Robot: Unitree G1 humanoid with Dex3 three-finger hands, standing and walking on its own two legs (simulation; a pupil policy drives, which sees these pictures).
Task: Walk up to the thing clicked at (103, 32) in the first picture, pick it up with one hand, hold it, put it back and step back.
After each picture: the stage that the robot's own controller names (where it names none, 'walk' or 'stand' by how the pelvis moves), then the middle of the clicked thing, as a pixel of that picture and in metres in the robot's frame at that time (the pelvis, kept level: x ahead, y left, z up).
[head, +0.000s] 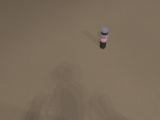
stand; (103, 38) +1.34 -0.21 -0.66
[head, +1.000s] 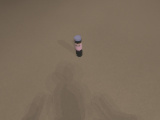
walk; (78, 46) +1.22 +0.15 -0.63
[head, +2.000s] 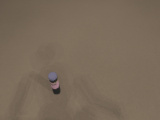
walk; (54, 83) +0.75 +0.30 -0.64
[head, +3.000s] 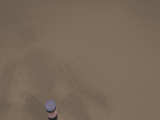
stand; (51, 112) +0.49 +0.20 -0.64
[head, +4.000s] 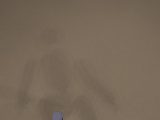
stand; out of the picture +0.44 +0.20 -0.65
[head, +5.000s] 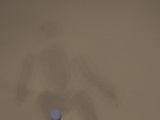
stand; out of the picture +0.42 +0.19 -0.64
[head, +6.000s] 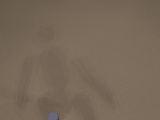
stand; out of the picture +0.42 +0.23 -0.66
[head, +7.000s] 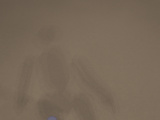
stand; out of the picture +0.40 +0.23 -0.66
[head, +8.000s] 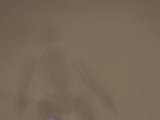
stand; out of the picture +0.40 +0.23 -0.66
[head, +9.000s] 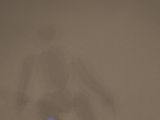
stand; out of the picture +0.39 +0.23 -0.66
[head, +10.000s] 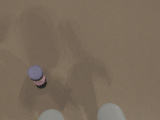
go down; (38, 78) +0.46 +0.20 -0.45
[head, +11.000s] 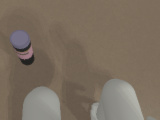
go down; (24, 50) +0.51 +0.21 -0.28
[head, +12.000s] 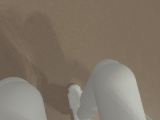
close in; out of the picture +0.50 +0.25 -0.19
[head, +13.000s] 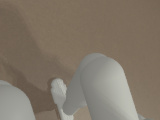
close; out of the picture +0.49 +0.27 -0.18
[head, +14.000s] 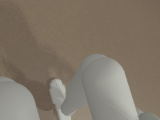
lift; out of the picture +0.45 +0.25 -0.18
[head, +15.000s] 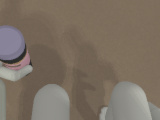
lift; (16, 57) +0.37 +0.23 -0.02
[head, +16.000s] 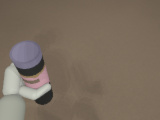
hold; (36, 78) +0.32 +0.16 +0.09
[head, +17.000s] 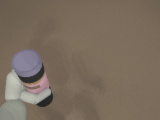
hold; (36, 83) +0.32 +0.16 +0.05
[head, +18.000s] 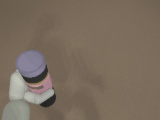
crouch; (40, 83) +0.32 +0.15 +0.04
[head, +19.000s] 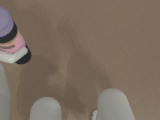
crouch; (11, 42) +0.46 +0.20 -0.03
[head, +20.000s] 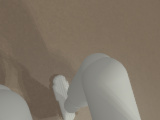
lower; out of the picture +0.49 +0.25 -0.19
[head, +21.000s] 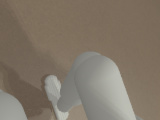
lower; out of the picture +0.49 +0.27 -0.19
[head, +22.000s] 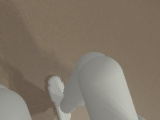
lower; out of the picture +0.49 +0.27 -0.18
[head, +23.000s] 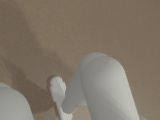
lower; out of the picture +0.48 +0.27 -0.18
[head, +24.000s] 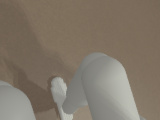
loosen; out of the picture +0.47 +0.25 -0.18
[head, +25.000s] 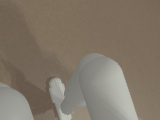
withdraw; out of the picture +0.48 +0.24 -0.19
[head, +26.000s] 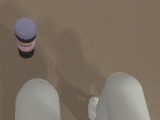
walk; (26, 41) +0.49 +0.19 -0.23
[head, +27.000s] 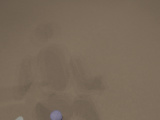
stand; out of the picture +0.40 +0.16 -0.58
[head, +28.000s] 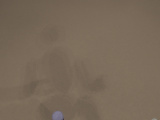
stand; out of the picture +0.41 +0.17 -0.60
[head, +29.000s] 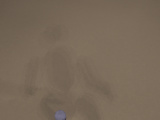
stand; out of the picture +0.42 +0.16 -0.62
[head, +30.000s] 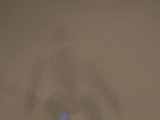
walk; out of the picture +0.42 +0.17 -0.65
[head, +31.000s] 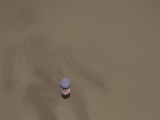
walk; (65, 89) +0.56 +0.11 -0.64
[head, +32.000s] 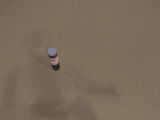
walk; (54, 59) +0.83 +0.27 -0.61
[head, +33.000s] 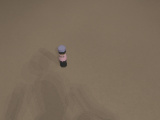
stand; (62, 57) +1.04 +0.21 -0.64
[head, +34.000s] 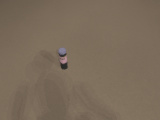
stand; (63, 59) +1.03 +0.21 -0.66
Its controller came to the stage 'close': yes
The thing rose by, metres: 0.69
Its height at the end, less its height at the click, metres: +0.00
